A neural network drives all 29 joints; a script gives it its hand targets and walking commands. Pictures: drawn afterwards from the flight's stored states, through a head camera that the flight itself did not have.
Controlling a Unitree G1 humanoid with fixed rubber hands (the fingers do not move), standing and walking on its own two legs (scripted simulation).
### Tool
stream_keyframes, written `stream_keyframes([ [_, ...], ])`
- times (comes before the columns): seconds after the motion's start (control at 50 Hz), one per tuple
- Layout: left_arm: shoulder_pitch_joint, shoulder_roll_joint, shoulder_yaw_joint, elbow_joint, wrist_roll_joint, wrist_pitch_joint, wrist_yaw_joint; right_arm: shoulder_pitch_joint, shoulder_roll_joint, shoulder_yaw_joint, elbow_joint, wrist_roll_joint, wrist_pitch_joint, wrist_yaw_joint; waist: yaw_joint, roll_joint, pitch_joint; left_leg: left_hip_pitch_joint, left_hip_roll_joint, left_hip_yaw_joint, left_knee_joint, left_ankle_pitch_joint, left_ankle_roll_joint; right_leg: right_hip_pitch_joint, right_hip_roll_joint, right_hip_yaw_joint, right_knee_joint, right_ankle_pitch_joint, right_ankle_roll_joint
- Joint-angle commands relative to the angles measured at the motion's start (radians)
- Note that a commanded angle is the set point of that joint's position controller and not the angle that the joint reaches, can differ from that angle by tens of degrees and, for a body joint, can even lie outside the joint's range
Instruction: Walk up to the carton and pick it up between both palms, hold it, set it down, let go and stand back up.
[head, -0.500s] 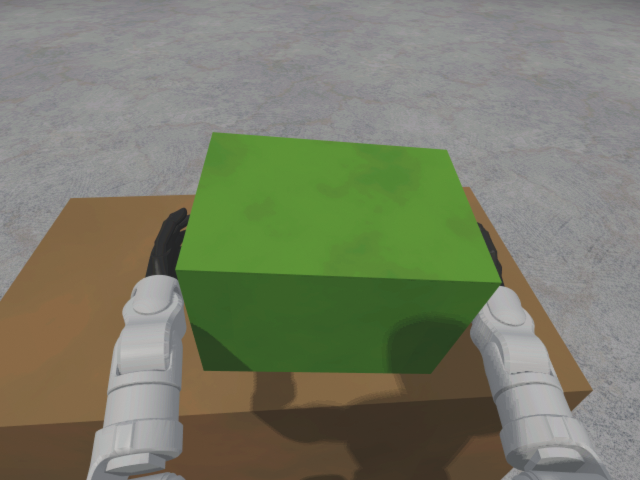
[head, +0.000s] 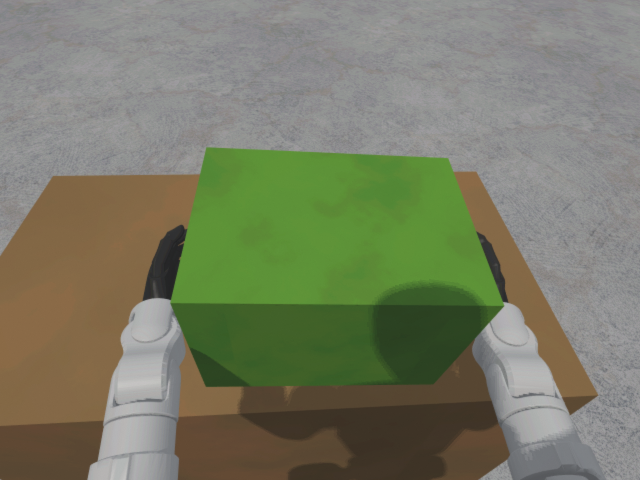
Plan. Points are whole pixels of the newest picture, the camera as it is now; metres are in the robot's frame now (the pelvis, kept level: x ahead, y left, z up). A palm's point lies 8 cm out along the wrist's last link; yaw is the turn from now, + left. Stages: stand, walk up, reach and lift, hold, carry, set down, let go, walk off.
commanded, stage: set down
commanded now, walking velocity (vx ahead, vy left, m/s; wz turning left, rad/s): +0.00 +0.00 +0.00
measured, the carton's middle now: (326, 272) +0.37 -0.01 +0.08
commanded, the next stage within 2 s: none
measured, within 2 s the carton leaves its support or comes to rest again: rests again in 1.28 s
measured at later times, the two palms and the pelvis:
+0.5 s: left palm (182, 294) +0.36 +0.18 +0.06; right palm (485, 304) +0.33 -0.22 +0.06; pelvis -0.02 +0.00 +0.00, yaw -2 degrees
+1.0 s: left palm (202, 309) +0.38 +0.16 +0.00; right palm (480, 314) +0.34 -0.23 +0.01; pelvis +0.00 +0.00 +0.00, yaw -2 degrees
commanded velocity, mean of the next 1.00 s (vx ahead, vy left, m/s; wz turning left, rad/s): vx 0.00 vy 0.00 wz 0.00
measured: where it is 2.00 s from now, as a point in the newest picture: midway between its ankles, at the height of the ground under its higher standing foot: outside the picture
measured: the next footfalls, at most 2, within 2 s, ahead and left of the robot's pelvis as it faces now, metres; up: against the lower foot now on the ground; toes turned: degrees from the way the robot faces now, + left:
none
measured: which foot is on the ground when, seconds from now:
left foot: down 0.00-1.00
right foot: down 0.00-1.00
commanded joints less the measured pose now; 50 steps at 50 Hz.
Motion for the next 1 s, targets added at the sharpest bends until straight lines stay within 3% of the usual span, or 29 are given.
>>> stream_keyframes([
  [0.0, -0.637, -0.519, -0.543, -0.23, -0.062, -0.11, -0.125, -0.706, 0.446, 0.418, -0.364, -0.005, -0.114, 0.114, -0.012, 0.082, -0.548, 0.299, -0.092, 0.051, 0.055, 0.525, -0.036, 0.118, 0.076, -0.025, 0.052, 0.625, 0.039],
  [0.04, -0.674, -0.523, -0.531, -0.227, -0.067, -0.124, -0.123, -0.729, 0.452, 0.409, -0.342, -0.018, -0.121, 0.121, -0.012, 0.066, -0.568, 0.294, -0.09, 0.054, 0.054, 0.524, -0.036, 0.112, 0.077, -0.036, 0.055, 0.621, 0.04],
  [0.1, -0.681, -0.513, -0.492, -0.109, -0.052, -0.139, -0.125, -0.772, 0.446, 0.376, -0.293, -0.043, -0.131, 0.138, 0.013, 0.054, -0.531, 0.244, -0.09, 0.064, 0.018, 0.384, -0.019, 0.092, 0.068, -0.031, 0.037, 0.516, 0.038],
  [0.12, -0.689, -0.521, -0.483, -0.073, -0.05, -0.144, -0.131, -0.792, 0.456, 0.361, -0.281, -0.058, -0.137, 0.141, 0.017, 0.023, -0.519, 0.216, -0.086, 0.069, 0.009, 0.333, -0.009, 0.09, 0.065, -0.028, 0.035, 0.49, 0.044],
  [0.14, -0.73, -0.517, -0.482, -0.062, -0.054, -0.157, -0.13, -0.803, 0.459, 0.352, -0.258, -0.076, -0.145, 0.143, 0.012, 0.028, -0.55, 0.2, -0.09, 0.074, -0.001, 0.312, -0.011, 0.093, 0.059, -0.027, 0.038, 0.483, 0.042],
  [0.18, -0.784, -0.539, -0.49, -0.075, -0.068, -0.191, -0.125, -0.843, 0.493, 0.353, -0.256, -0.076, -0.169, 0.155, 0.021, 0.017, -0.612, 0.198, -0.086, 0.077, 0.009, 0.336, -0.005, 0.096, 0.062, -0.027, 0.049, 0.513, 0.042],
  [0.26, -0.823, -0.57, -0.467, 0.033, -0.056, -0.247, -0.106, -0.874, 0.512, 0.326, -0.205, -0.115, -0.201, 0.173, 0.03, 0.019, -0.633, 0.212, -0.079, 0.084, 0.008, 0.334, -0.007, 0.075, 0.065, -0.039, 0.04, 0.47, 0.04],
  [0.28, -0.81, -0.558, -0.445, 0.091, -0.041, -0.256, -0.107, -0.868, 0.506, 0.313, -0.168, -0.125, -0.203, 0.176, 0.045, 0.034, -0.608, 0.182, -0.082, 0.086, -0.001, 0.298, -0.004, 0.08, 0.056, -0.03, 0.038, 0.45, 0.038],
  [0.34, -0.859, -0.54, -0.377, 0.184, -0.021, -0.285, -0.118, -0.891, 0.521, 0.254, -0.079, -0.17, -0.216, 0.186, 0.048, -0.017, -0.566, 0.108, -0.079, 0.101, -0.034, 0.195, 0.013, 0.083, 0.047, -0.028, 0.035, 0.402, 0.05],
  [0.4, -0.871, -0.55, -0.338, 0.262, 0.002, -0.305, -0.122, -0.9, 0.523, 0.219, -0.005, -0.193, -0.236, 0.192, 0.046, -0.008, -0.534, 0.103, -0.07, 0.11, -0.053, 0.143, 0.015, 0.069, 0.04, -0.028, 0.023, 0.338, 0.04],
  [0.46, -0.862, -0.554, -0.325, 0.292, 0.008, -0.333, -0.121, -0.887, 0.526, 0.215, 0.025, -0.198, -0.265, 0.195, 0.052, -0.023, -0.585, 0.129, -0.067, 0.109, -0.03, 0.246, 0.006, 0.106, 0.047, -0.029, 0.036, 0.437, 0.047],
  [0.5, -0.912, -0.588, -0.368, 0.278, -0.017, -0.363, -0.108, -0.933, 0.53, 0.215, 0.012, -0.201, -0.295, 0.198, 0.046, 0.02, -0.674, 0.17, -0.065, 0.109, -0.007, 0.31, -0.014, 0.084, 0.054, -0.039, 0.037, 0.457, 0.038],
  [0.56, -0.935, -0.576, -0.381, 0.3, -0.018, -0.401, -0.088, -0.89, 0.518, 0.19, 0.095, -0.221, -0.299, 0.209, 0.033, 0.048, -0.657, 0.194, -0.057, 0.107, 0.006, 0.314, -0.026, 0.016, 0.052, -0.041, 0.014, 0.388, 0.023],
  [0.58, -0.94, -0.592, -0.383, 0.322, -0.013, -0.406, -0.085, -0.888, 0.508, 0.16, 0.11, -0.231, -0.305, 0.21, 0.013, 0.069, -0.671, 0.2, -0.049, 0.104, 0.009, 0.31, -0.036, -0.009, 0.056, -0.048, 0.013, 0.354, 0.015],
  [0.6, -0.931, -0.594, -0.382, 0.321, -0.013, -0.407, -0.081, -0.875, 0.503, 0.155, 0.138, -0.232, -0.304, 0.213, 0.022, 0.073, -0.644, 0.211, -0.047, 0.099, 0.007, 0.321, -0.037, -0.032, 0.055, -0.045, 0.006, 0.351, 0.012],
  [0.64, -0.934, -0.612, -0.391, 0.309, -0.014, -0.421, -0.077, -0.872, 0.506, 0.153, 0.139, -0.221, -0.315, 0.212, 0.007, 0.097, -0.664, 0.215, -0.046, 0.097, 0.033, 0.385, -0.048, -0.022, 0.06, -0.04, 0.014, 0.401, 0.008],
  [0.74, -0.912, -0.616, -0.428, 0.323, -0.024, -0.477, -0.061, -0.835, 0.52, 0.196, 0.159, -0.21, -0.339, 0.211, 0.004, 0.09, -0.737, 0.216, -0.045, 0.082, 0.075, 0.515, -0.054, -0.009, 0.063, -0.034, 0.037, 0.523, 0.014],
  [0.76, -0.914, -0.624, -0.429, 0.338, -0.028, -0.484, -0.063, -0.849, 0.516, 0.2, 0.149, -0.208, -0.343, 0.21, -0.002, 0.102, -0.744, 0.194, -0.049, 0.082, 0.077, 0.481, -0.054, -0.008, 0.06, -0.032, 0.045, 0.521, 0.01],
  [0.8, -0.879, -0.619, -0.425, 0.332, -0.031, -0.506, -0.062, -0.836, 0.527, 0.247, 0.116, -0.188, -0.351, 0.21, 0.017, 0.072, -0.759, 0.176, -0.051, 0.078, 0.08, 0.525, -0.044, 0.018, 0.062, -0.026, 0.062, 0.607, 0.02],
  [0.82, -0.895, -0.615, -0.432, 0.333, -0.041, -0.519, -0.063, -0.835, 0.534, 0.253, 0.118, -0.184, -0.351, 0.207, 0.007, 0.056, -0.771, 0.154, -0.05, 0.072, 0.089, 0.533, -0.039, 0.042, 0.062, -0.017, 0.077, 0.642, 0.022],
  [0.86, -0.873, -0.624, -0.434, 0.344, -0.051, -0.548, -0.063, -0.827, 0.55, 0.29, 0.089, -0.175, -0.363, 0.207, 0.019, 0.046, -0.84, 0.133, -0.055, 0.067, 0.087, 0.521, -0.028, 0.063, 0.057, -0.012, 0.097, 0.659, 0.033],
  [0.98, -0.854, -0.603, -0.446, 0.389, -0.065, -0.606, -0.077, -0.777, 0.581, 0.34, 0.113, -0.153, -0.37, 0.195, 0.014, 0.025, -0.785, 0.059, -0.061, 0.063, 0.089, 0.532, -0.013, 0.097, 0.047, 0.012, 0.133, 0.798, 0.044],
])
